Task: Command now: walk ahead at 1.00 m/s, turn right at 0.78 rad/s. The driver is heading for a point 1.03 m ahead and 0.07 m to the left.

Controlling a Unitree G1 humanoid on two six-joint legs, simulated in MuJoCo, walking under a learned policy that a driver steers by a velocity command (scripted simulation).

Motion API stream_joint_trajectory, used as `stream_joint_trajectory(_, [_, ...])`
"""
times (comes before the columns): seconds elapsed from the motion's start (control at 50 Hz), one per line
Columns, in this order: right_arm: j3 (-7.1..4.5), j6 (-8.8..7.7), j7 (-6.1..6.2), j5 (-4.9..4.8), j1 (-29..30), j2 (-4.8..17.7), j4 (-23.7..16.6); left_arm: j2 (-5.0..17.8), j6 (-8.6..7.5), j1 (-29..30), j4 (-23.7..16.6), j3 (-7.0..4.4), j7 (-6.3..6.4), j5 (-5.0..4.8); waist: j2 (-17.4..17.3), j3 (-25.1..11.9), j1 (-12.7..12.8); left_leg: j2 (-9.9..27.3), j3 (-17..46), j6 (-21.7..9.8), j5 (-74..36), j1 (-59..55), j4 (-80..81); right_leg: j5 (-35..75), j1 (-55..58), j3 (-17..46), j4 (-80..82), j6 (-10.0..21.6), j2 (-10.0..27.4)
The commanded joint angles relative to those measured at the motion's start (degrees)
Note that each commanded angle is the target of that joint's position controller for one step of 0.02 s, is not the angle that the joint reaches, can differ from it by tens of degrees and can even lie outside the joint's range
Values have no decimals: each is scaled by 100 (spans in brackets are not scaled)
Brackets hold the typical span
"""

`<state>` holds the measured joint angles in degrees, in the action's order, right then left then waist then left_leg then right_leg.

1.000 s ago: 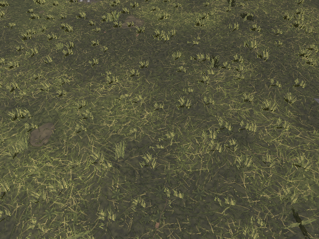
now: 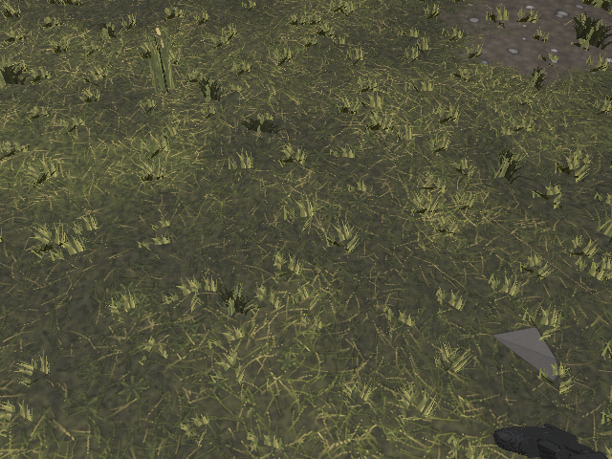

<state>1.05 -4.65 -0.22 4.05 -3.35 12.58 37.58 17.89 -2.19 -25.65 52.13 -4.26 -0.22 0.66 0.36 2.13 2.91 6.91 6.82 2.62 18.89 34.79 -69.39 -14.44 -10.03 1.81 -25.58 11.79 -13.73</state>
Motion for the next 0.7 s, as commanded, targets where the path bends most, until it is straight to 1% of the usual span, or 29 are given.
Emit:
stream_joint_trajectory(0.02, [-72,110,-89,-25,132,599,-424,756,-321,475,-590,-155,11,-30,-397,538,-356,70,-661,156,-967,-267,1585,818,-1315,1840,1820,751,1343])
stream_joint_trajectory(0.04, [-28,88,-123,-89,399,504,-501,702,-344,345,-542,-154,-17,-57,-260,536,-185,17,-755,94,-1679,-491,2238,1291,-1277,1605,1811,572,1216])
stream_joint_trajectory(0.08, [11,52,-154,-174,702,399,-562,644,-394,-49,-413,-146,-83,-156,-75,359,167,-178,-953,-110,-2849,-927,3105,2178,-861,1483,1906,309,1303])
stream_joint_trajectory(0.1, [-5,44,-156,-191,805,448,-574,653,-407,-208,-351,-145,-97,-161,-28,304,295,-274,-1018,-217,-3061,-902,3355,2602,-407,1443,1906,225,1387])
stream_joint_trajectory(0.12, [-29,30,-146,-211,916,511,-621,715,-410,-267,-322,-154,-83,-135,131,268,379,-319,-1007,-312,-3097,-849,3607,2939,38,1475,1822,170,1529])
stream_joint_trajectory(0.14, [-65,22,-129,-200,991,612,-646,741,-402,-312,-272,-152,-54,-97,126,222,400,-418,-1043,-416,-2917,-747,3818,3539,572,1395,1647,110,1594])
stream_joint_trajectory(0.16, [-117,4,-99,-190,903,720,-651,844,-402,-282,-261,-163,-14,-65,261,77,315,-564,-1047,-516,-2655,-928,4025,4372,951,1379,1291,9,1701])
stream_joint_trajectory(0.18, [-209,-11,-63,-179,537,924,-548,1006,-399,-246,-249,-189,23,-27,356,-223,107,-770,-1065,-597,-2224,-1279,4039,5323,1334,1368,784,-106,1804])
stream_joint_trajectory(0.2, [-330,-30,-9,-222,-207,1171,-349,1194,-383,-161,-244,-223,51,47,480,-671,-292,-912,-994,-686,-1695,-1956,3956,6008,1522,1354,-88,-210,1889])
stream_joint_trajectory(0.22, [-442,-26,72,-275,-1354,1357,-27,1299,-351,164,-277,-244,63,124,503,-1150,-987,-818,-963,-758,-1360,-3051,3993,5848,1163,1179,-1346,-292,1791])
stream_joint_trajectory(0.24, [-576,3,195,-204,-2634,1662,266,961,-367,447,-389,-161,69,193,329,-1720,-1594,-161,-330,-869,-220,-4520,3550,4700,59,996,-3116,-329,1580])
stream_joint_trajectory(0.26, [-725,-26,159,73,-2732,2206,373,-117,-384,-556,-610,95,10,-127,-1896,-2517,-790,1686,3029,-1739,1400,-6196,4274,-576,-2120,528,-5594,-658,607])
stream_joint_trajectory(0.28, [-698,21,30,-76,-2444,1756,356,260,-412,-224,-560,145,43,-63,-1431,-2351,-914,1623,4560,-1802,2235,-5962,5342,-914,-3000,697,-5943,-531,703])
stream_joint_trajectory(0.3, [-638,-2,-5,-110,-1835,1351,348,482,-383,585,-680,92,43,-33,-651,-1135,-828,1340,3353,-1667,1868,-4977,5457,-245,-3286,655,-5700,-512,1136])
stream_joint_trajectory(0.32, [-583,-25,-47,-116,-1675,1061,442,499,-373,1013,-790,119,-14,43,-7,-732,-761,1082,2563,-1575,1062,-4212,5439,7,-3112,571,-5377,-509,1299])
stream_joint_trajectory(0.34, [-520,-49,-47,-98,-1767,866,603,393,-345,1254,-896,138,-79,91,49,-436,-650,828,1955,-1460,471,-3696,5485,-14,-3015,594,-5153,-500,1398])
stream_joint_trajectory(0.36, [-447,-77,-33,-113,-1878,670,786,251,-283,1223,-994,184,-148,147,-194,-311,-443,661,1617,-1389,277,-3282,5589,-55,-2876,622,-4963,-528,1464])
stream_joint_trajectory(0.38, [-414,-117,-37,-158,-1986,579,925,101,-222,1235,-1014,237,-193,174,-313,-194,-345,548,1362,-1335,150,-3097,5737,-145,-2885,623,-4800,-556,1531])
stream_joint_trajectory(0.42, [-428,-204,-39,-283,-2125,690,1090,-8,-157,1476,-1182,315,-247,218,-402,121,-208,504,995,-1324,-82,-2870,6104,-159,-3262,546,-4372,-639,1676])
stream_joint_trajectory(0.46, [-433,-258,-61,-326,-2199,801,1154,43,-174,2166,-1504,391,-298,257,-366,444,-234,348,424,-1340,-865,-2582,6503,430,-3464,164,-3552,-738,1798])
stream_joint_trajectory(0.5, [-422,-295,-100,-378,-2222,791,1191,-1,-222,2713,-1690,480,-362,210,-266,550,-305,-27,-254,-1204,-1861,-2260,6726,1335,-2887,-312,-2247,-775,1808])
stream_joint_trajectory(0.54, [-452,-350,-91,-434,-2480,975,1312,-148,-253,3117,-1807,581,-426,133,-285,645,-408,119,-478,-1176,-2925,-2102,7175,2009,-2002,-652,-1390,-667,1692])
stream_joint_trajectory(0.58, [-477,-348,-89,-436,-2609,1185,1429,-11,-248,3197,-1788,548,-377,119,-292,592,-379,238,-707,-1114,-4068,-2827,7095,2195,-1769,-751,-944,-527,1548])
stream_joint_trajectory(0.6, [-476,-328,-75,-427,-2693,1269,1474,106,-249,3146,-1754,507,-326,146,-345,394,-341,266,-816,-1064,-5358,-3314,6719,1999,-1628,-894,-854,-452,1350])
stream_joint_trajectory(0.62, [-489,-284,-34,-391,-2780,1390,1533,209,-245,2966,-1702,463,-267,187,-534,108,-220,349,-891,-1017,-6610,-3723,6144,1583,-1354,-988,-852,-376,1123])
stream_joint_trajectory(0.64, [-508,-206,27,-330,-2787,1511,1584,368,-242,2409,-1556,390,-202,215,-719,-305,88,438,-948,-954,-7390,-3908,5194,1118,-732,-945,-854,-280,943])
stream_joint_trajectory(0.66, [-522,-106,97,-277,-2669,1599,1598,566,-230,1300,-1196,274,-121,195,-817,-883,599,464,-995,-886,-7562,-3766,3844,746,374,-852,-794,-183,819])
stream_joint_trajectory(0.68, [-489,-55,120,-270,-2531,1486,1537,834,-223,223,-872,133,-22,240,-717,-1301,1084,285,-961,-834,-6397,-2783,2158,466,1789,-355,-707,-59,1282])
stream_joint_trajectory(0.7, [-330,-67,55,-310,-2793,686,1308,1333,-231,-303,-781,-35,77,394,518,-2030,798,-387,-961,-839,-2045,-1141,-198,-1234,3230,1649,-617,150,2931])
